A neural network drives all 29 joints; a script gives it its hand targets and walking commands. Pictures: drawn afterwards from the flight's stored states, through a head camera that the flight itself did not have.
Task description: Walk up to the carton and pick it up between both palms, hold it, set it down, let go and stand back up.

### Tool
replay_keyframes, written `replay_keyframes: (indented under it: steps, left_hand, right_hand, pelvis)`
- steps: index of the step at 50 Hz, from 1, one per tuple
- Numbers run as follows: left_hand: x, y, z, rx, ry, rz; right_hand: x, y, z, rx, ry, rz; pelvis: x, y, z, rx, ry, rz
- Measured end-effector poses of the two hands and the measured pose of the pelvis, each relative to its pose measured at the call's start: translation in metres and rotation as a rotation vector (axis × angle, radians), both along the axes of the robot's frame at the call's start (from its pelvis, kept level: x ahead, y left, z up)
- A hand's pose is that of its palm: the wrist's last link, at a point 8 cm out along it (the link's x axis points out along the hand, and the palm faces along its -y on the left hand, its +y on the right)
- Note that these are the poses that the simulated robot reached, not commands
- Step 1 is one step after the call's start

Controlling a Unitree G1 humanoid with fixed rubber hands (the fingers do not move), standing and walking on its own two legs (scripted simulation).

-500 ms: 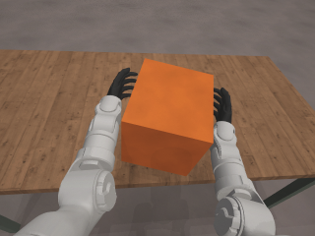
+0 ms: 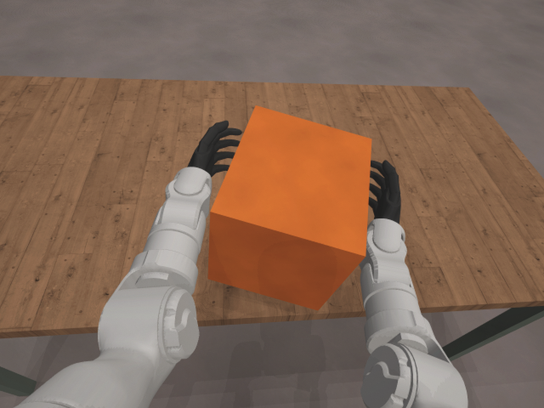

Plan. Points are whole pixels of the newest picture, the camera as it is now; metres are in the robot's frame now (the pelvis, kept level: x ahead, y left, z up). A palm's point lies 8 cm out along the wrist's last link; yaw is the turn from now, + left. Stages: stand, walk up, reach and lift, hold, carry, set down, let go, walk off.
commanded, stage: set down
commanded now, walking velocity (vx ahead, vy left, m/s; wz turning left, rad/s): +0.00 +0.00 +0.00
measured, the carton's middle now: (287, 210) +0.40 -0.05 +0.05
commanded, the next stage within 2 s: none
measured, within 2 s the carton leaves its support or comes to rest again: rests again in 1.28 s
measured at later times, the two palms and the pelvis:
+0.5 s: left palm (205, 178) +0.44 +0.08 +0.08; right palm (380, 223) +0.35 -0.19 +0.06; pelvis +0.01 +0.00 +0.00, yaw +0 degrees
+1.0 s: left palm (206, 184) +0.44 +0.08 +0.07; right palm (379, 227) +0.35 -0.19 +0.05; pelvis +0.01 +0.00 +0.00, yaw +0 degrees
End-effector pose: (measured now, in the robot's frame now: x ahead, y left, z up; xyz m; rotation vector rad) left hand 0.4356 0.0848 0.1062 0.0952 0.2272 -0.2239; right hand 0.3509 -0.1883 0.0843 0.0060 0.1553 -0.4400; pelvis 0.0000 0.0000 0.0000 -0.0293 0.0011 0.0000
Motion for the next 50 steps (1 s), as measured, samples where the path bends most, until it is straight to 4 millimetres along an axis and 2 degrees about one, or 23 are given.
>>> replay_keyframes:
  steps: [25,50]
  left_hand:
    - [0.003,-0.002,-0.024,-0.006,0.039,-0.012]
    - [0.002,-0.002,-0.039,-0.017,0.051,-0.014]
  right_hand:
    - [-0.002,-0.001,-0.021,0.005,0.026,-0.016]
    - [-0.003,-0.002,-0.031,-0.02,0.036,-0.016]
  pelvis:
    - [0.005,0.0,0.0,0.0,0.007,-0.002]
    - [0.008,0.001,0.0,0.0,0.012,-0.004]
